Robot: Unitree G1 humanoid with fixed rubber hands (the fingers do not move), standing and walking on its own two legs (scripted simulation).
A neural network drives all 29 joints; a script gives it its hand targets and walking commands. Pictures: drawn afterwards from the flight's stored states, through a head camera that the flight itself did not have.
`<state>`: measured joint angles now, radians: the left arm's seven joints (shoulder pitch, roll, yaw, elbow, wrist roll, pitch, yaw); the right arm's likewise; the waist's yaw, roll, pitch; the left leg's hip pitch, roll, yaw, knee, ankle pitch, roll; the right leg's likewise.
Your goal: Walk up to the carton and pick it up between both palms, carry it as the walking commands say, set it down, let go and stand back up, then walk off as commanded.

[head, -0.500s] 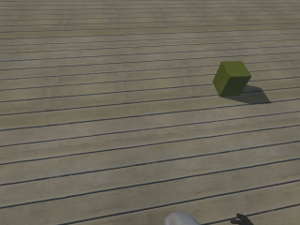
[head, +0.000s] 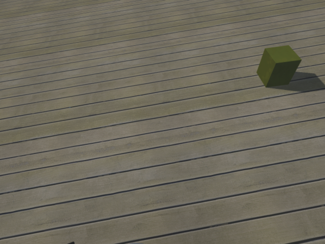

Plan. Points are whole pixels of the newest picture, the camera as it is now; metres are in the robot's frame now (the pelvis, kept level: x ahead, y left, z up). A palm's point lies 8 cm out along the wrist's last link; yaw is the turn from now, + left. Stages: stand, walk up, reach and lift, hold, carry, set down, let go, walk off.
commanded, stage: stand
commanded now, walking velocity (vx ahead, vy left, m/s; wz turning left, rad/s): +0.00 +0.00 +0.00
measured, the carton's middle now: (276, 66) +1.51 -0.88 -0.65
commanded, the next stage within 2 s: none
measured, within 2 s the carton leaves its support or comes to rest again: neither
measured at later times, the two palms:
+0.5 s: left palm out of the picture -0.03 +0.31 -0.14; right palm out of the picture -0.01 -0.17 -0.14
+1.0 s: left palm out of the picture -0.09 +0.27 -0.15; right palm out of the picture -0.09 -0.17 -0.15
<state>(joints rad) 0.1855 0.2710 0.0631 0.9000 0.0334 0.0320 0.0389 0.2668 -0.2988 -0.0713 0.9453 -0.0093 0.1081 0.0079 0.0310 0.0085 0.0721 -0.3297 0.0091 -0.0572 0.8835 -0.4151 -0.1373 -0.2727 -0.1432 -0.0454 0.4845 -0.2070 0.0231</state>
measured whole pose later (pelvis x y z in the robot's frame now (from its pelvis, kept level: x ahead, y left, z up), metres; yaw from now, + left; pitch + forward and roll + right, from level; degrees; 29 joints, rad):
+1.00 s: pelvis -0.07 +0.05 +0.00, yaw +0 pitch -2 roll +0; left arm 0.30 0.14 0.01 1.14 0.01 0.00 0.03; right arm 0.32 -0.16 0.01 1.12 -0.01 0.00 -0.04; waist -0.01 0.01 0.04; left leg -0.18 0.02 0.02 0.40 -0.19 0.00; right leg -0.13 0.01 -0.05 0.38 -0.22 -0.02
